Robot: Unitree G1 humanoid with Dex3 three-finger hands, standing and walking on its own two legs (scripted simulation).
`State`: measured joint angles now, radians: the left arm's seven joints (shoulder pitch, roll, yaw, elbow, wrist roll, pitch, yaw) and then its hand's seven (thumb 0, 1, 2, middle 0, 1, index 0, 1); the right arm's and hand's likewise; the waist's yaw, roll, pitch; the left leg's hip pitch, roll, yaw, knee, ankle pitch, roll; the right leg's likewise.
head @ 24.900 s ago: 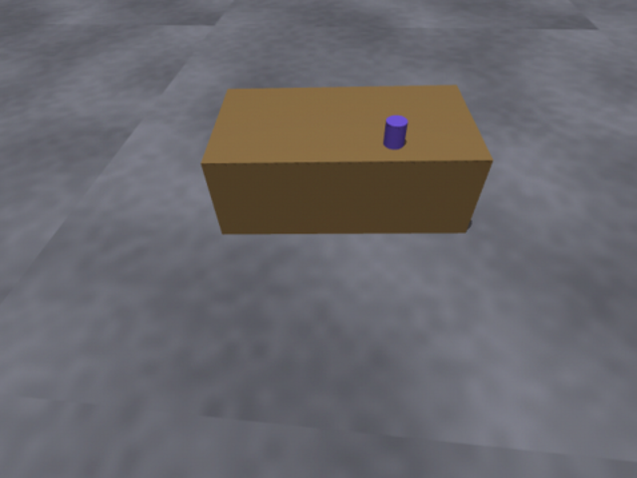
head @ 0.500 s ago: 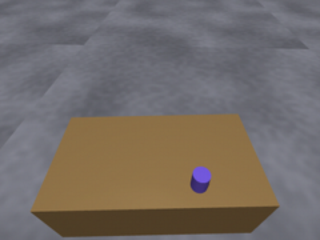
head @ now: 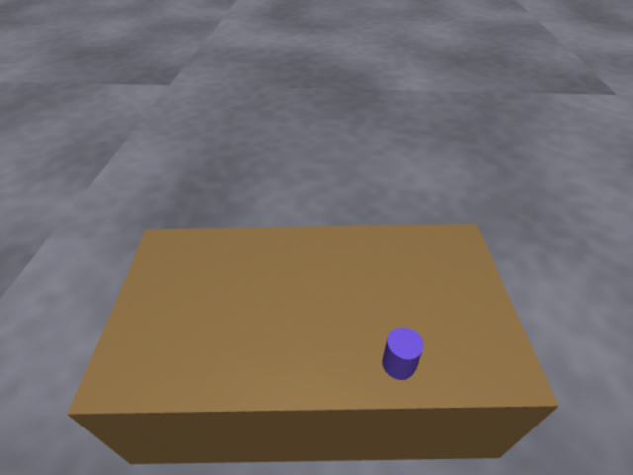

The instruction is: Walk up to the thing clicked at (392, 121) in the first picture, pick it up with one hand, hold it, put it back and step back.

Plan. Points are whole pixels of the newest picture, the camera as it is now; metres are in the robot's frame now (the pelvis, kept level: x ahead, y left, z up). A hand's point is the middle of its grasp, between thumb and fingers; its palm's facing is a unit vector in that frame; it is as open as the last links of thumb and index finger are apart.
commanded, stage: home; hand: right
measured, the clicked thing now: (402, 353) +0.47 -0.16 -0.34
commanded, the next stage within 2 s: stand in 0.26 s
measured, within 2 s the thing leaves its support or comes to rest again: neither
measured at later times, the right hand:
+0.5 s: hand out of the picture +0.08 -0.25 -0.16, palm faces -0.03 +0.94 -0.35, open 16.7 cm
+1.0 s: hand out of the picture +0.07 -0.26 -0.16, palm faces -0.03 +0.94 -0.34, open 7.6 cm
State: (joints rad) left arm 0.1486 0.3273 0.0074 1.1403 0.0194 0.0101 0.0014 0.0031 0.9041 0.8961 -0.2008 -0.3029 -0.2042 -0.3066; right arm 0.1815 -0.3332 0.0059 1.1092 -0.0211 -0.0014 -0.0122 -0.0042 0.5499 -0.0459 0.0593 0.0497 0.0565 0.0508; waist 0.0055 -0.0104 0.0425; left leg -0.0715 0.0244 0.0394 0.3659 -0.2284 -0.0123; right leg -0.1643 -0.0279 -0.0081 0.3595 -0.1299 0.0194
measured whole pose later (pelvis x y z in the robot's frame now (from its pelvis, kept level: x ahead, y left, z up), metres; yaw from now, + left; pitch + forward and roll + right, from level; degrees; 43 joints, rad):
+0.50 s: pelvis +0.01 +0.00 +0.00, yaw +1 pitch -4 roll +0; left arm 0.11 0.33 0.00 1.13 0.01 0.00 0.00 0.00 0.90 0.90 -0.20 -0.30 -0.20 -0.31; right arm 0.14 -0.34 0.00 1.12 -0.02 0.00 -0.01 0.00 0.45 -0.15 0.12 0.13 0.12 0.14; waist 0.00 0.00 0.05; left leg -0.05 0.02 0.03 0.33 -0.22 -0.01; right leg -0.14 -0.03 -0.02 0.33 -0.13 0.02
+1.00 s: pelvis +0.01 +0.00 +0.00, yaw +1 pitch -3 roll +0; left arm 0.12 0.34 0.01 1.14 0.01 0.00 0.00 0.00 0.91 0.89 -0.20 -0.30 -0.20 -0.30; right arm 0.14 -0.35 -0.01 1.13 -0.02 0.00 0.00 0.00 -0.84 -0.89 0.21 0.30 0.20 0.30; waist 0.00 0.00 0.05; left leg -0.05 0.03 0.03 0.32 -0.21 -0.02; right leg -0.15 -0.03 -0.02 0.33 -0.13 0.01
